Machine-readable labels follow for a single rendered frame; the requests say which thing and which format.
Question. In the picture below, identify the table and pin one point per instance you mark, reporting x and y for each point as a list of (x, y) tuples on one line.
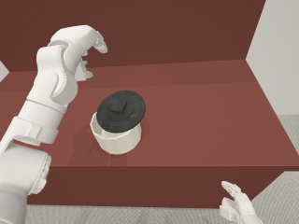
[(207, 119)]

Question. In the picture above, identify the right robot forearm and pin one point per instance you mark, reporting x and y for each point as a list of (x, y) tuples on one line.
[(249, 219)]

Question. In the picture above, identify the left robot forearm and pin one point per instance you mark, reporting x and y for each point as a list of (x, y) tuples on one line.
[(54, 88)]

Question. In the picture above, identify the robot left hand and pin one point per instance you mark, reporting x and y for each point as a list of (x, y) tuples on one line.
[(84, 37)]

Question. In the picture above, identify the knob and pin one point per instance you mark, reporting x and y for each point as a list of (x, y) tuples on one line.
[(118, 106)]

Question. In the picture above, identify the lid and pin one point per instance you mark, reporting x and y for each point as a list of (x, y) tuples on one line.
[(133, 113)]

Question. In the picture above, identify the robot left upper arm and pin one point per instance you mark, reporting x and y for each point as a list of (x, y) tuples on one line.
[(23, 170)]

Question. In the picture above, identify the robot right hand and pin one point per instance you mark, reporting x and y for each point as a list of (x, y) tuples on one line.
[(234, 209)]

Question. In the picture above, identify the pot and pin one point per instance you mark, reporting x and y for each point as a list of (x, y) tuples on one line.
[(115, 143)]

